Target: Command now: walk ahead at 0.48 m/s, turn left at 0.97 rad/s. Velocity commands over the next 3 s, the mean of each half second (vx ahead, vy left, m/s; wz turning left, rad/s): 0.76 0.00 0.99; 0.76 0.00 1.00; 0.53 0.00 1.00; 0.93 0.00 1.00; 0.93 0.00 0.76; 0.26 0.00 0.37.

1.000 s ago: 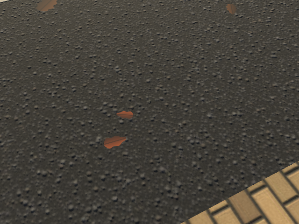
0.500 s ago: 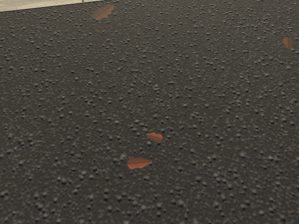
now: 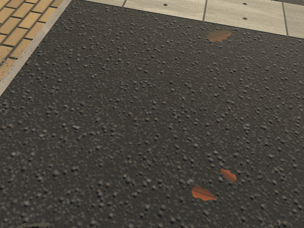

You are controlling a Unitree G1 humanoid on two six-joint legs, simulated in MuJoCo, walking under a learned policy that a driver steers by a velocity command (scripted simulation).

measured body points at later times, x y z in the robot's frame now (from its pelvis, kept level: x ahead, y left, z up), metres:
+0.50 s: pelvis +0.22 +0.08 -0.05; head +0.25 +0.10 +0.40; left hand +0.04 +0.30 -0.17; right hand +0.54 -0.01 -0.11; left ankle +0.33 +0.26 -0.71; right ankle +0.03 -0.15 -0.74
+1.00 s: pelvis +0.56 +0.34 -0.05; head +0.58 +0.39 +0.40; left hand +0.54 +0.70 -0.08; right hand +0.83 +0.18 -0.15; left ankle +0.34 +0.25 -0.70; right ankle +0.76 +0.43 -0.75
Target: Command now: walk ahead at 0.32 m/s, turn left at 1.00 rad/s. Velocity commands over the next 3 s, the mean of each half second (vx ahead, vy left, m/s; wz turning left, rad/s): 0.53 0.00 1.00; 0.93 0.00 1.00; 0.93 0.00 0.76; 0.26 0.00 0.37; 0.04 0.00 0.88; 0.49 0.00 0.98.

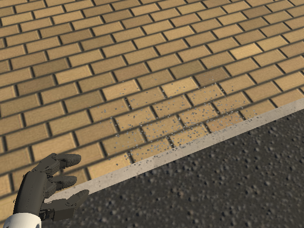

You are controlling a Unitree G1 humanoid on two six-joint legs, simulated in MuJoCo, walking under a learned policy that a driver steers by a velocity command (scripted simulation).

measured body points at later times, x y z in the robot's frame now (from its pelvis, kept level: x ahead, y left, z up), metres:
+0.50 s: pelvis +0.17 +0.04 +0.04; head +0.15 +0.09 +0.48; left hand +0.14 +0.38 -0.08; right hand +0.46 -0.14 -0.01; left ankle +0.13 +0.15 -0.68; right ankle +0.18 -0.13 -0.70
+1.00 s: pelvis +0.45 +0.28 +0.01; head +0.47 +0.32 +0.46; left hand +0.39 +0.62 -0.05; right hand +0.71 +0.12 -0.10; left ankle +0.21 +0.18 -0.60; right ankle +0.63 +0.27 -0.70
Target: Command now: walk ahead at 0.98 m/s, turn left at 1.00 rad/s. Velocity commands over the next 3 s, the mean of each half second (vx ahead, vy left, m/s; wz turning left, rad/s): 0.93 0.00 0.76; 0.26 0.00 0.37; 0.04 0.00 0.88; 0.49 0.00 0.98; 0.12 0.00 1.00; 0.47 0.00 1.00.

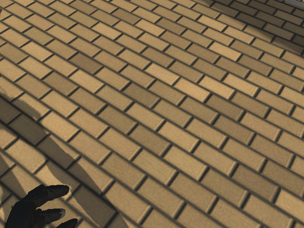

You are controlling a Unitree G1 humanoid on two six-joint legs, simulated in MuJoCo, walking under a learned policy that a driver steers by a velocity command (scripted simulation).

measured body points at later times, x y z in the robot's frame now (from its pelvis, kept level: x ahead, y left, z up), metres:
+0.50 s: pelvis +0.41 +0.11 +0.01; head +0.44 +0.14 +0.46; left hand +0.41 +0.39 -0.12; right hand +0.64 -0.10 -0.08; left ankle +0.46 +0.17 -0.71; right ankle +0.31 -0.11 -0.58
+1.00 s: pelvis +0.68 +0.19 +0.02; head +0.72 +0.23 +0.47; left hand +0.70 +0.50 -0.08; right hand +0.95 +0.00 -0.08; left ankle +0.57 +0.27 -0.62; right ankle +0.83 +0.16 -0.71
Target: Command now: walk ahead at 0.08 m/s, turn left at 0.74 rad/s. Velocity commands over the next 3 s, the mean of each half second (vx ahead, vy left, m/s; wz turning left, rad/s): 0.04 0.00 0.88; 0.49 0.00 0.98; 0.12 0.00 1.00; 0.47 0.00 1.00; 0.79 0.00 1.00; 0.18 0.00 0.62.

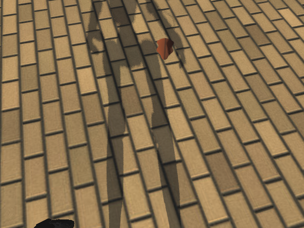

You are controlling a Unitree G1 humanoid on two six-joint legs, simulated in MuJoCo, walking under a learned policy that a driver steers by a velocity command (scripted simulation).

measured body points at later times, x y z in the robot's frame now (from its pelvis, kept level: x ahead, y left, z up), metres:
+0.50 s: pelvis +0.05 +0.06 +0.02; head +0.08 +0.12 +0.46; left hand +0.12 +0.39 -0.10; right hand +0.29 -0.17 -0.05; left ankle +0.03 +0.14 -0.73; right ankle +0.15 -0.10 -0.66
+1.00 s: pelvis +0.20 +0.14 +0.00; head +0.23 +0.18 +0.45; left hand -0.04 +0.32 -0.12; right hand +0.53 +0.18 -0.07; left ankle +0.19 +0.36 -0.67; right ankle +0.19 -0.05 -0.73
